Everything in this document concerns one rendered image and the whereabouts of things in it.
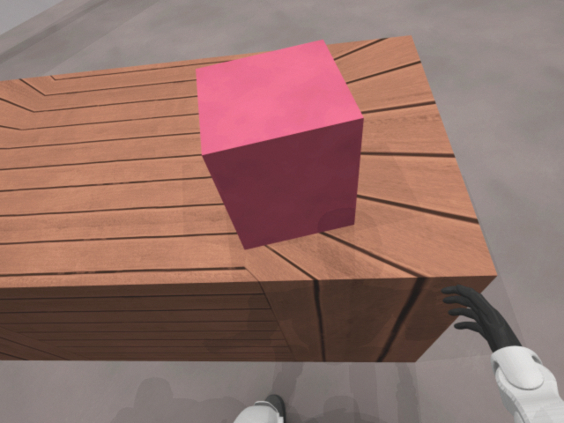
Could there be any pedestal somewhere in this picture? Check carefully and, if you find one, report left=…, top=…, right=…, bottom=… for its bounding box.
left=0, top=35, right=498, bottom=362

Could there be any robot right hand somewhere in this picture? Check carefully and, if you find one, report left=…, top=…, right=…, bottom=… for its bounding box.
left=441, top=285, right=522, bottom=353

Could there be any robot left foot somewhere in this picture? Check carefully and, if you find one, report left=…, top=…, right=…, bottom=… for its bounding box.
left=265, top=395, right=286, bottom=423

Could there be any robot left thigh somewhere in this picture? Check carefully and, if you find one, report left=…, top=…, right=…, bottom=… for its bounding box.
left=234, top=405, right=284, bottom=423

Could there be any robot right forearm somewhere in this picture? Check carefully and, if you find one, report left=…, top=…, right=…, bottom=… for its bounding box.
left=491, top=346, right=564, bottom=423

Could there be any carton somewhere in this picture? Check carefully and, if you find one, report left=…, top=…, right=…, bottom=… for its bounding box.
left=196, top=40, right=364, bottom=249

